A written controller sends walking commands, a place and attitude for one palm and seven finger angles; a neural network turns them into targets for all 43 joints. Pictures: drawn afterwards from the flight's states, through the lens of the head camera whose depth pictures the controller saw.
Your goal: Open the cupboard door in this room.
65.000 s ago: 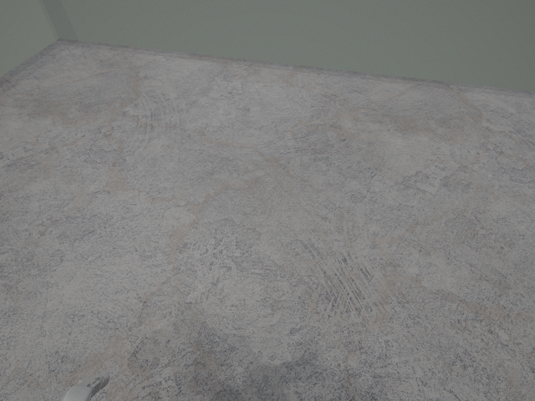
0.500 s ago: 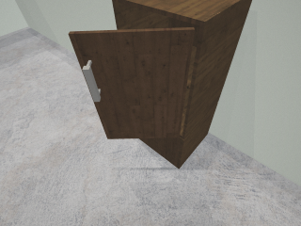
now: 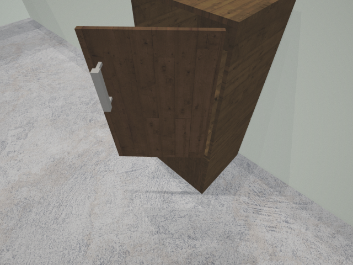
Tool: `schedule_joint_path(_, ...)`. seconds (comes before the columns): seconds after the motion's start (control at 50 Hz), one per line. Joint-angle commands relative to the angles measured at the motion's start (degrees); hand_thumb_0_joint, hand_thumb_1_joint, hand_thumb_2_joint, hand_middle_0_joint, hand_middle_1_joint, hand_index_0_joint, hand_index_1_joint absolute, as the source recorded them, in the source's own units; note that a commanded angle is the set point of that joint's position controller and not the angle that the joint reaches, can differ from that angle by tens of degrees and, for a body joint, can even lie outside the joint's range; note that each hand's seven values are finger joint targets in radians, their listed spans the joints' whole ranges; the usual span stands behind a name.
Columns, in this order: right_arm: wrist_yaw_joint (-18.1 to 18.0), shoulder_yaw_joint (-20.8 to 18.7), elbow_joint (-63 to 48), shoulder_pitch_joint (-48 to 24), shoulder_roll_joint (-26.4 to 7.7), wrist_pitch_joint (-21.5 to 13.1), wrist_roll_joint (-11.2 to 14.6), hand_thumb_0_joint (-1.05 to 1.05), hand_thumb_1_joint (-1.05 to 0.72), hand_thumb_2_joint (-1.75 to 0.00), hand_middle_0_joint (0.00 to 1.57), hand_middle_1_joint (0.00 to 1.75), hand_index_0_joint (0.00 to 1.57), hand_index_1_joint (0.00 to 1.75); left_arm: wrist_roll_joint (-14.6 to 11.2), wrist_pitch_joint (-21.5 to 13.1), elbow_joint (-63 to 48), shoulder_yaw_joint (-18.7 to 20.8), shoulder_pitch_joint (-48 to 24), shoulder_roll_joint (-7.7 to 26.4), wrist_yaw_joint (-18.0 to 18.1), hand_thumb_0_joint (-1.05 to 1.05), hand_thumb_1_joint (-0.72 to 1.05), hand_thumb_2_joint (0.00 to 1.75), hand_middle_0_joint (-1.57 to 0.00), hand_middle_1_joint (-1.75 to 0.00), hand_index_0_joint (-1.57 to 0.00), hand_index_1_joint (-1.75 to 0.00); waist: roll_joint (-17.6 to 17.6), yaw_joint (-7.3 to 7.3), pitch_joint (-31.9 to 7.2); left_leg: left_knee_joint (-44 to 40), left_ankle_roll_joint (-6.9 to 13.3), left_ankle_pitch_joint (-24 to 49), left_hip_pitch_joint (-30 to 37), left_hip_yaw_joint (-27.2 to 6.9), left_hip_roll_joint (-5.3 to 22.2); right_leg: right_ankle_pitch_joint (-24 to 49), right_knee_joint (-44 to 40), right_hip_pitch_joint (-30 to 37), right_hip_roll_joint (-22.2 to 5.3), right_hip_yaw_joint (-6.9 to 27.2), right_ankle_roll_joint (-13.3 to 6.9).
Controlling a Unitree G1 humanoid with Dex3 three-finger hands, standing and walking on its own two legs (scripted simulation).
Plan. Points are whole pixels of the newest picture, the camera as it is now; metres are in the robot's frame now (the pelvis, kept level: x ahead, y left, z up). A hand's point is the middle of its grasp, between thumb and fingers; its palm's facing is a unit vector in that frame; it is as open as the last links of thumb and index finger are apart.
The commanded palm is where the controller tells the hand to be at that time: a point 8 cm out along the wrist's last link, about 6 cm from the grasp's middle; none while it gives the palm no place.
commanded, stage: shuffle to correct the standing spot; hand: left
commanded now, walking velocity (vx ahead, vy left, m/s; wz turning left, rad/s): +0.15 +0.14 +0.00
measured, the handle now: (103, 87) +0.59 +0.27 +0.06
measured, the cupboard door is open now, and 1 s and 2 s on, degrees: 42 42 42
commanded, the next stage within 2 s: come to a stop and stand still in 0.18 s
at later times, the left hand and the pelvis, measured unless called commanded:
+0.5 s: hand out of the picture +0.14 +0.19 -0.17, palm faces +0.03 -0.97 -0.24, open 7.3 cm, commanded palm none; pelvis +0.07 +0.01 -0.01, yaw +2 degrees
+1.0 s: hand out of the picture +0.08 +0.27 -0.16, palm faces +0.01 -0.96 -0.27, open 7.4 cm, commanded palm none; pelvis +0.06 +0.08 +0.00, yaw +0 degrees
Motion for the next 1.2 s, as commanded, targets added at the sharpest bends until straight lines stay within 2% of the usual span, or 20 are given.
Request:
schedule_joint_path(0.0, 0.01, -1.35, -4.08, 0.41, -3.3, -0.88, 0.1, 0.0, -0.9, -0.9, 0.2, 0.3, 0.2, 0.3, 0.59, -0.41, -2.53, 3.72, 5.61, 10.83, 0.77, 0.0, 0.9, 0.9, -0.2, -0.3, -0.2, -0.3, -9.41, 1.73, 5.04, 6.82, 0.86, -5.78, -10.71, 1.55, -0.29, -7.65, -16.41, -0.41, -15.77, 18.65, -8.34)
schedule_joint_path(0.06, 0.05, -1.19, -2.47, 5.81, -2.6, -1.77, 0.25, 0.0, -0.9, -0.9, 0.2, 0.3, 0.2, 0.3, 0.51, -0.22, -3.65, 3.73, 2.74, 9.27, 0.58, 0.0, 0.9, 0.9, -0.2, -0.3, -0.2, -0.3, -5.4, -0.92, 3.03, -4.28, 1.25, 0.55, 0.82, 1.68, -0.36, -2.37, -7.98, -6.13, -11.16, 10.05, -5.92)
schedule_joint_path(0.12, -0.57, -2.46, -1.06, 13.01, -8.66, -2.05, -0.59, 0.0, -0.9, -0.9, 0.2, 0.3, 0.2, 0.3, 0.85, 0.32, -6.64, 2.67, -1.6, 3.75, 0.35, 0.0, 0.9, 0.9, -0.2, -0.3, -0.2, -0.3, 16.86, -3.39, 4.27, -16.22, 10.19, 4.96, 5.9, -18.09, 14.02, -16.67, 16.31, -18.46, 1.58, -4.0, -0.93)
schedule_joint_path(0.18, -1.16, -1.76, -2.19, 11.56, -5.83, -2.77, -0.3, 0.0, -0.9, -0.9, 0.2, 0.3, 0.2, 0.3, 0.79, -0.29, -7.38, 2.69, -4.01, 3.75, -0.23, 0.0, 0.9, 0.9, -0.2, -0.3, -0.2, -0.3, 8.2, -2.56, 5.22, -14.86, 15.16, 17.27, 6.9, -18.97, 15.56, -15.66, 29.22, -24.35, -2.16, 0.46, -2.41)
schedule_joint_path(0.28, -1.27, -1.86, -3.63, 7.12, -6.41, -3.3, -0.66, 0.0, -0.9, -0.9, 0.2, 0.3, 0.2, 0.3, 0.34, -0.33, -6.68, 2.07, -2.4, 0.74, -0.95, 0.0, 0.9, 0.9, -0.2, -0.3, -0.2, -0.3, 6.16, -0.11, 0.53, -12.7, 12.35, 25.45, 3.5, -7.38, 10.8, -9.09, 15.9, -11.78, -1.34, -3.08, -1.22)
schedule_joint_path(0.34, -1.71, -1.76, -3.05, 7.0, -6.14, -3.2, 0.17, 0.0, -0.9, -0.9, 0.2, 0.3, 0.2, 0.3, 0.28, -1.1, -5.34, 2.03, 1.09, 1.04, -0.35, 0.0, 0.9, 0.9, -0.2, -0.3, -0.2, -0.3, 1.95, 1.61, -1.99, -5.59, 8.02, 32.86, 2.98, -4.11, 8.32, 6.86, -1.11, -1.02, -0.32, -2.97, -0.41)
schedule_joint_path(0.36, -1.68, -1.61, -3.03, 7.02, -5.11, -3.44, 0.74, 0.0, -0.9, -0.9, 0.2, 0.3, 0.2, 0.3, 0.21, -1.69, -4.26, 2.35, 4.12, 3.3, 0.16, 0.0, 0.9, 0.9, -0.2, -0.3, -0.2, -0.3, -1.59, 2.8, -4.01, -1.88, 5.42, 30.69, 0.34, -2.65, 6.46, 15.74, -4.43, 6.16, -3.21, 1.25, -0.71)
schedule_joint_path(0.38, -1.66, -1.36, -3.58, 7.0, -3.23, -3.49, 1.16, 0.0, -0.9, -0.9, 0.2, 0.3, 0.2, 0.3, 0.22, -2.25, -3.47, 3.11, 7.0, 7.14, 0.87, 0.0, 0.9, 0.9, -0.2, -0.3, -0.2, -0.3, -8.53, 3.16, -6.88, 3.1, 2.46, 19.26, -7.47, -0.81, 2.93, 36.82, -3.05, 15.15, -11.48, 12.11, -3.75)
schedule_joint_path(0.4, -1.61, -1.48, -3.95, 7.37, -2.08, -3.14, 1.36, 0.0, -0.9, -0.9, 0.2, 0.3, 0.2, 0.3, -0.01, -2.28, -2.44, 3.51, 8.96, 9.78, 1.23, 0.0, 0.9, 0.9, -0.2, -0.3, -0.2, -0.3, -11.73, 2.74, -7.95, 9.17, 0.25, -3.5, -10.45, 1.52, -1.04, 57.32, -3.48, 16.59, -20.96, 16.92, -9.92)
schedule_joint_path(0.42, -1.91, -2.01, -4.23, 7.23, -1.48, -2.44, 1.56, 0.0, -0.9, -0.9, 0.2, 0.3, 0.2, 0.3, 0.19, -1.85, -2.66, 3.25, 8.77, 10.97, 1.3, 0.0, 0.9, 0.9, -0.2, -0.3, -0.2, -0.3, -8.66, 2.29, -7.48, 14.31, -0.19, -15.46, -10.49, -0.5, -1.82, 65.22, -3.35, 14.23, -24.06, 16.48, -13.7)
schedule_joint_path(0.44, -1.96, -1.96, -4.36, 4.7, -0.55, -1.51, 1.48, 0.0, -0.9, -0.9, 0.2, 0.3, 0.2, 0.3, 0.38, -1.79, -2.96, 3.36, 7.34, 9.87, 1.69, 0.0, 0.9, 0.9, -0.2, -0.3, -0.2, -0.3, -12.81, 2.77, -6.09, 19.79, -0.35, -17.63, -12.33, -1.46, -0.92, 66.58, -3.35, 12.13, -22.59, 16.71, -14.78)
schedule_joint_path(0.54, -1.03, -2.42, -4.03, 2.17, 1.07, 0.3, 1.22, 0.0, -0.9, -0.9, 0.2, 0.3, 0.2, 0.3, 0.68, -0.52, -5.95, 3.53, 0.34, 8.75, 2.01, 0.0, 0.9, 0.9, -0.2, -0.3, -0.2, -0.3, -7.91, 0.51, -3.93, 17.72, -1.53, -9.36, -9.42, 0.28, -1.18, 49.6, -5.4, 3.55, -16.06, 7.52, -11.35)
schedule_joint_path(0.66, -0.7, -2.81, -3.83, 4.1, -0.19, 0.27, 0.67, 0.0, -0.9, -0.9, 0.2, 0.3, 0.2, 0.3, 0.2, 0.88, -7.51, 4.07, -2.79, 9.34, 1.43, 0.0, 0.9, 0.9, -0.2, -0.3, -0.2, -0.3, -7.82, -1.71, -3.5, -3.58, -1.46, 7.85, 4.09, 2.72, -1.21, 23.42, -2.93, -5.53, -11.36, 6.38, -5.99)
schedule_joint_path(0.68, -0.8, -3.06, -3.7, 4.91, -1.67, -0.22, 0.58, 0.0, -0.9, -0.9, 0.2, 0.3, 0.2, 0.3, 0.26, 1.22, -8.13, 3.82, -2.76, 7.84, 1.34, 0.0, 0.9, 0.9, -0.2, -0.3, -0.2, -0.3, -3.74, -1.8, -3.72, -6.17, -0.56, 12.99, 7.02, 0.63, 1.72, 15.18, 0.08, -7.53, -8.67, 4.68, -3.86)
schedule_joint_path(0.7, -0.55, -4.15, -8.73, -1.94, -8.72, -0.02, 0.94, 0.0, -0.9, -0.9, 0.2, 0.3, 0.2, 0.3, -0.47, 0.07, -6.83, 2.8, 1.76, 8.46, 3.06, 0.0, 0.9, 0.9, -0.2, -0.3, -0.2, -0.3, 8.52, -0.25, -7.7, 3.39, -0.34, 14.02, 1.19, 0.66, 5.13, 20.78, -2.0, -1.43, -8.95, 7.17, -2.48)
schedule_joint_path(0.76, 0.2, -2.89, -11.98, -2.67, -4.38, 0.35, 0.1, 0.0, -0.9, -0.9, 0.2, 0.3, 0.2, 0.3, 0.32, 0.79, -9.89, 2.93, -2.67, 11.66, 2.1, 0.0, 0.9, 0.9, -0.2, -0.3, -0.2, -0.3, 8.6, -1.97, 0.43, -0.42, 0.66, -0.78, -4.73, -1.1, 1.49, -7.49, -5.13, -10.86, -9.91, 9.35, -5.21)
schedule_joint_path(0.82, 0.1, -2.75, -13.81, -2.72, -7.83, -0.36, -0.09, 0.0, -0.9, -0.9, 0.2, 0.3, 0.2, 0.3, 0.62, 1.49, -9.77, 1.89, 0.0, 7.81, 1.23, 0.0, 0.9, 0.9, -0.2, -0.3, -0.2, -0.3, 11.76, -0.16, 5.35, -14.83, 4.67, -8.68, -13.51, -11.9, 7.87, -5.53, 2.16, -6.37, -0.91, 0.72, -1.42)
schedule_joint_path(0.86, -0.03, -2.74, -14.78, -4.13, -8.77, -0.5, 0.13, 0.0, -0.9, -0.9, 0.2, 0.3, 0.2, 0.3, 0.72, 1.3, -8.67, 1.37, 2.15, 6.51, 0.83, 0.0, 0.9, 0.9, -0.2, -0.3, -0.2, -0.3, 3.37, 0.87, 5.08, -15.32, 4.98, -11.99, -14.34, -10.72, 7.39, -2.2, 0.6, -3.71, -1.47, 1.42, -1.27)
schedule_joint_path(0.92, -0.02, -2.28, -14.14, -2.83, -8.39, -0.88, 0.05, 0.0, -0.9, -0.9, 0.2, 0.3, 0.2, 0.3, 0.46, 0.78, -8.35, 1.03, 2.38, 6.59, 0.55, 0.0, 0.9, 0.9, -0.2, -0.3, -0.2, -0.3, -0.05, 0.43, 2.34, -15.04, 4.21, -10.33, -10.17, -9.05, 5.31, -1.74, -2.24, -3.79, -2.28, 4.16, -1.47)
schedule_joint_path(1.18, -0.27, -1.17, -8.51, -1.12, -7.75, -2.39, 0.38, 0.0, -0.9, -0.9, 0.2, 0.3, 0.2, 0.3, 0.11, -0.12, -5.01, 0.46, 2.44, 7.42, 0.62, 0.0, 0.9, 0.9, -0.2, -0.3, -0.2, -0.3, -0.07, 0.0, -1.54, -13.15, 3.76, 7.08, -1.33, -5.09, 4.51, 6.68, -5.06, -1.91, -4.81, 5.48, -0.76)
